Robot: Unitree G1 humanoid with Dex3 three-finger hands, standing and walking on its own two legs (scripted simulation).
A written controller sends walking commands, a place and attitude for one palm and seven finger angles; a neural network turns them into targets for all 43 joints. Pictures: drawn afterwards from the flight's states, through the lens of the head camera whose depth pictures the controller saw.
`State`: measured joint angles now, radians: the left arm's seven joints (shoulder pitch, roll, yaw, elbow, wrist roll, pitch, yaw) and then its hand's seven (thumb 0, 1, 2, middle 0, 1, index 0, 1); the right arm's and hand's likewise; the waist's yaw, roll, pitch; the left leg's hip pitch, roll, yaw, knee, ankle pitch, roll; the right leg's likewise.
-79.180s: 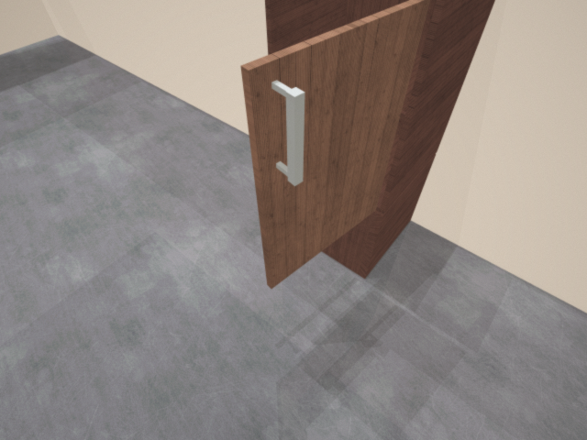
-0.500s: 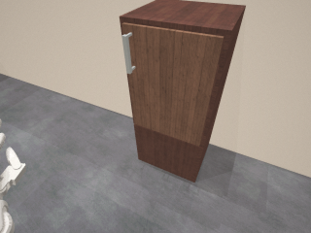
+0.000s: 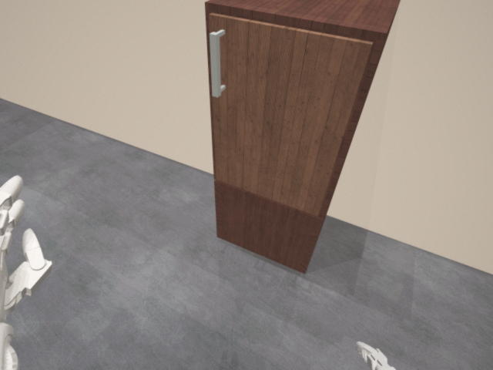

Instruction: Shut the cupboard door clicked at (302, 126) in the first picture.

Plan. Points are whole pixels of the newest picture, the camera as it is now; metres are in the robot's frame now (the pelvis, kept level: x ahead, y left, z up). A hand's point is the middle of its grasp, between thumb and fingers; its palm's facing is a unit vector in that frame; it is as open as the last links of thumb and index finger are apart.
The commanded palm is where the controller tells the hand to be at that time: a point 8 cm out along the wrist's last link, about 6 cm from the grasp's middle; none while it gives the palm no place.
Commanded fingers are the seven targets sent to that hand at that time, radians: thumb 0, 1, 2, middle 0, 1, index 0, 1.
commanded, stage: let the arm hang, fingers relaxed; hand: left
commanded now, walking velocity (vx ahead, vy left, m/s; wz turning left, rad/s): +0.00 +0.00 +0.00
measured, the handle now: (218, 64) +0.84 +0.15 +0.14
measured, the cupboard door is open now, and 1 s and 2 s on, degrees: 0 0 0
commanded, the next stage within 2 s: look to check the result in 1.18 s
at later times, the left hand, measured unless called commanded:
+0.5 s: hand out of the picture +0.09 +0.15 -0.15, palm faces +0.05 -0.99 -0.14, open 7.0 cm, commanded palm none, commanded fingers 0.00 0.90 0.90 -0.20 -0.30 -0.20 -0.30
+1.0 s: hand out of the picture -0.06 +0.16 -0.16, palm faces +0.08 -0.98 -0.16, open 7.4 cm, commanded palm none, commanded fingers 0.00 0.90 0.90 -0.20 -0.30 -0.20 -0.30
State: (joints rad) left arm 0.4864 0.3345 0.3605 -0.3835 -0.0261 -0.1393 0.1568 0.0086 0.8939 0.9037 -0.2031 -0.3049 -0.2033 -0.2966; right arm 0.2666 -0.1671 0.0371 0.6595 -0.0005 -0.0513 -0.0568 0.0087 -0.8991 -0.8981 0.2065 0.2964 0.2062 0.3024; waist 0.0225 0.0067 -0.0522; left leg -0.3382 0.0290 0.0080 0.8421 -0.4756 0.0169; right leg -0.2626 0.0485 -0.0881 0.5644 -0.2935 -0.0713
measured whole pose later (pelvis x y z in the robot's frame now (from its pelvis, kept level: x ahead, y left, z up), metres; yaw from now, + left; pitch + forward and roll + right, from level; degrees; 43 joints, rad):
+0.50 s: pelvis +0.00 -0.01 +0.00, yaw +3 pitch +0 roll -2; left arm 0.24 0.14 0.01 0.83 0.01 0.00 0.01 -0.06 0.96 0.90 -0.21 -0.30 -0.21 -0.30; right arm 0.32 -0.19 0.00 0.94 -0.02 0.04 -0.02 0.01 -0.91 -0.90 0.20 0.30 0.20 0.30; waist -0.04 0.01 0.03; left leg -0.28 0.02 -0.04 0.62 -0.31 0.00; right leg -0.27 0.05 -0.05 0.54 -0.27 -0.04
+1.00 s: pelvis -0.02 +0.00 +0.01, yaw +1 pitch -3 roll +0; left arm 0.35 0.12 0.02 1.16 0.02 0.01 0.03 0.00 0.91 0.90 -0.20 -0.30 -0.20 -0.29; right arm 0.34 -0.13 0.01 1.12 -0.02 0.02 -0.04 0.00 -0.91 -0.90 0.20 0.30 0.20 0.30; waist 0.00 0.00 0.01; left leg -0.17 -0.01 0.01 0.43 -0.22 0.01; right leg -0.20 0.03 0.00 0.41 -0.16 -0.02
